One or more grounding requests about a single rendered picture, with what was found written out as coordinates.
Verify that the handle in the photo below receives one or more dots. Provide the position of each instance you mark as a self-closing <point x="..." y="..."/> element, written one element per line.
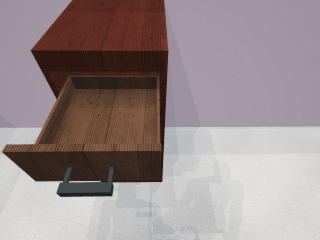
<point x="86" y="189"/>

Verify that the cabinet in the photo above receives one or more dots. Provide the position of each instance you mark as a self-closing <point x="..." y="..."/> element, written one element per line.
<point x="108" y="38"/>

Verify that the drawer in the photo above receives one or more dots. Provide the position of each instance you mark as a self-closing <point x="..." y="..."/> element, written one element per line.
<point x="98" y="122"/>

